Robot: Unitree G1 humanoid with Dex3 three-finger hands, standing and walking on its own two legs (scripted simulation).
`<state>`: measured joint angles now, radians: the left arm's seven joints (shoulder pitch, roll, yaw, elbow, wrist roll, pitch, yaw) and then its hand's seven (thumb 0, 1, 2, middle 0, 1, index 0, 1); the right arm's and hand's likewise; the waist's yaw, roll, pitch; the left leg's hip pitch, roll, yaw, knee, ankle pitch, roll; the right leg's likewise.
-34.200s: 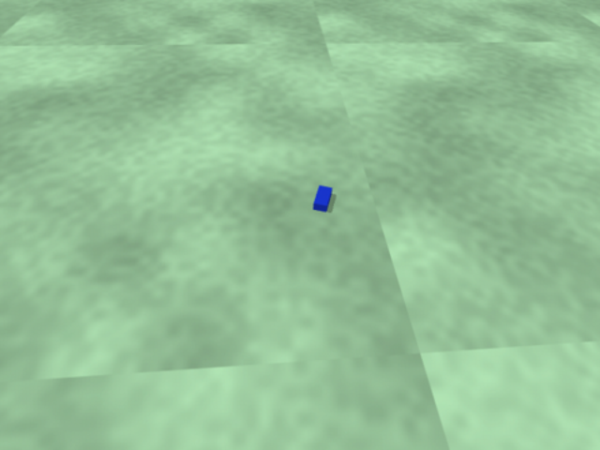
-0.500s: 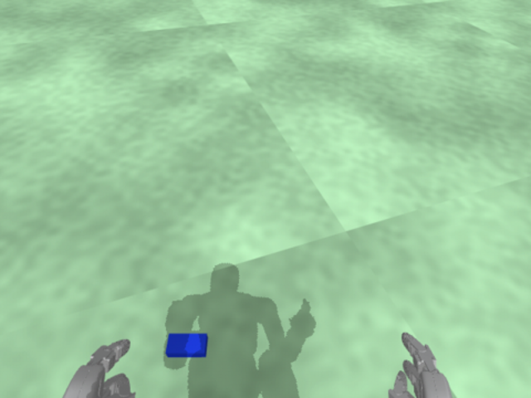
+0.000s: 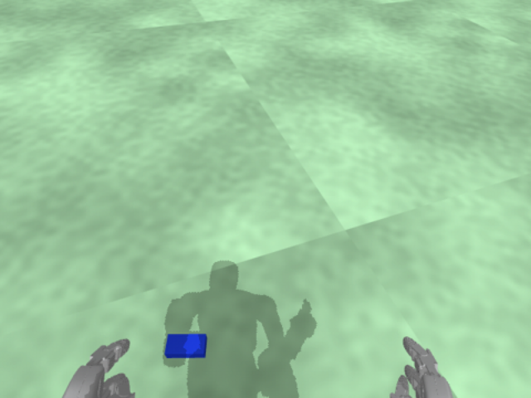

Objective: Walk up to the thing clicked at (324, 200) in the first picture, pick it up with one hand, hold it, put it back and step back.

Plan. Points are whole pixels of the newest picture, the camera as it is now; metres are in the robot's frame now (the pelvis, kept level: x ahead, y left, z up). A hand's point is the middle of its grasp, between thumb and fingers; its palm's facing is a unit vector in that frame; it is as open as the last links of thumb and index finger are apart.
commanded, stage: home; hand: left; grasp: from above
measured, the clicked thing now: (186, 345) +0.44 +0.23 -0.69
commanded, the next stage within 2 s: stand in 0.34 s
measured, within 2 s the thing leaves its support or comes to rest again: neither
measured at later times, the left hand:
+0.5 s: hand out of the picture +0.16 +0.19 -0.06, palm faces +0.01 -0.96 -0.28, open 7.4 cm
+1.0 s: hand out of the picture +0.03 +0.24 -0.11, palm faces +0.03 -0.95 -0.32, open 7.4 cm
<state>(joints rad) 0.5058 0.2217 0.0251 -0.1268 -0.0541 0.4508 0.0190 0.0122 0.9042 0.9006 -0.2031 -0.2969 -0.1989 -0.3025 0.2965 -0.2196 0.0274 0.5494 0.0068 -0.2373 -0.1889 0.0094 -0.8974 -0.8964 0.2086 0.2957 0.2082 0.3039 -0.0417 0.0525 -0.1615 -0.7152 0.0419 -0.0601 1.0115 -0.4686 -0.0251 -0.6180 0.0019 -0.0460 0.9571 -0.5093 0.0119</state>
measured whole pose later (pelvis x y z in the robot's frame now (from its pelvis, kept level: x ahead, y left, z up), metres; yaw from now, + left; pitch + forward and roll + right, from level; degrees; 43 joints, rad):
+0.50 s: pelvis -0.01 +0.00 +0.01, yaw +0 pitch +5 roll -2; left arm 0.38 0.25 0.00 0.10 0.01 0.27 0.03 0.01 0.90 0.90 -0.21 -0.30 -0.20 -0.30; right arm 0.23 -0.23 0.01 0.65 -0.06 -0.17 -0.13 0.01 -0.90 -0.90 0.21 0.30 0.21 0.30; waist 0.00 0.03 -0.07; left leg -0.62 0.03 -0.04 0.97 -0.45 -0.02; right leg -0.54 -0.01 -0.03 0.94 -0.50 0.01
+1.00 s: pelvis -0.01 +0.01 +0.06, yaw +0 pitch -3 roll +0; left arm 0.23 0.27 0.04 1.04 0.03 0.01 0.03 0.01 0.90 0.90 -0.21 -0.30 -0.20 -0.30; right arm 0.18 -0.28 -0.04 1.05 -0.03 0.00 -0.02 0.00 -0.90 -0.90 0.21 0.30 0.21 0.30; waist 0.02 0.01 0.07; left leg -0.21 0.01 -0.02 0.51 -0.23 0.00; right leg -0.14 -0.04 -0.02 0.48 -0.28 0.03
